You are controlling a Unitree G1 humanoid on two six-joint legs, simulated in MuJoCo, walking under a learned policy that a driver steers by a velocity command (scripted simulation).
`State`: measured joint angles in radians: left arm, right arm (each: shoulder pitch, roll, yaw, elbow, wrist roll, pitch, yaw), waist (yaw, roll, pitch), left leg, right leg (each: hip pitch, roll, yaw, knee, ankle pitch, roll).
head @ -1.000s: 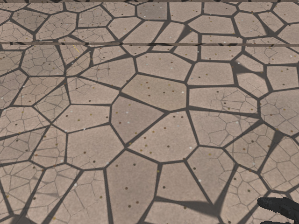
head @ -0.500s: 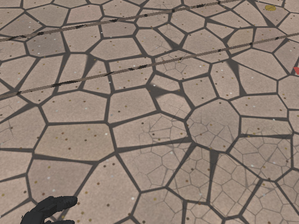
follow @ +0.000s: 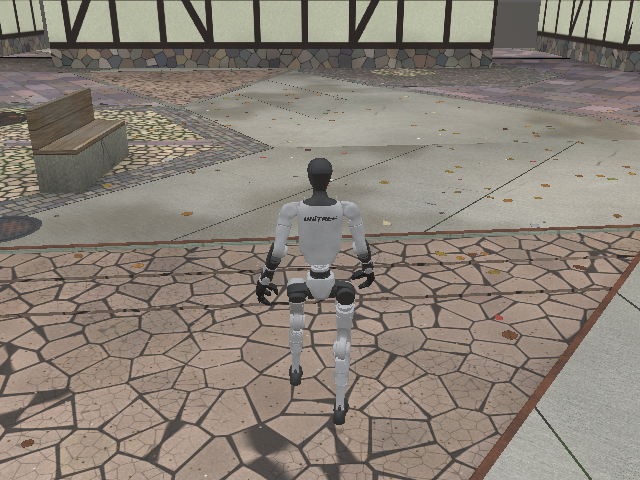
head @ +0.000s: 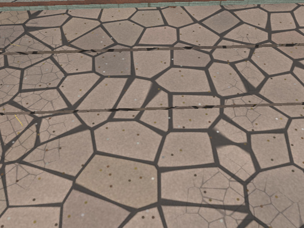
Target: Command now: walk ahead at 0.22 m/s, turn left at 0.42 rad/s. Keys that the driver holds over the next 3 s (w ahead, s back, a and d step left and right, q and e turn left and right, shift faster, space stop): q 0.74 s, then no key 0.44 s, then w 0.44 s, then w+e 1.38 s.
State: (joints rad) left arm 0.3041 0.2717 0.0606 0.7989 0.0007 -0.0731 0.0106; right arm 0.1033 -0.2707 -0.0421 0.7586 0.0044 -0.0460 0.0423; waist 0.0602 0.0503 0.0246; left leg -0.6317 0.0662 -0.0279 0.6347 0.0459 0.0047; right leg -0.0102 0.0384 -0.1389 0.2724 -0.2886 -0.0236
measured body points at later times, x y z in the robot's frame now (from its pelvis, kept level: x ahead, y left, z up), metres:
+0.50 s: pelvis +0.11 +0.01 -0.01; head +0.15 +0.02 +0.44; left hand +0.19 +0.31 -0.11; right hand +0.34 -0.23 -0.10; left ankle +0.17 +0.11 -0.74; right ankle +0.19 -0.13 -0.72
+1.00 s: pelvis +0.11 +0.01 -0.01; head +0.12 +0.04 +0.44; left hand +0.07 +0.31 -0.12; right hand +0.39 -0.13 -0.09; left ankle +0.05 +0.10 -0.74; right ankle +0.18 -0.12 -0.73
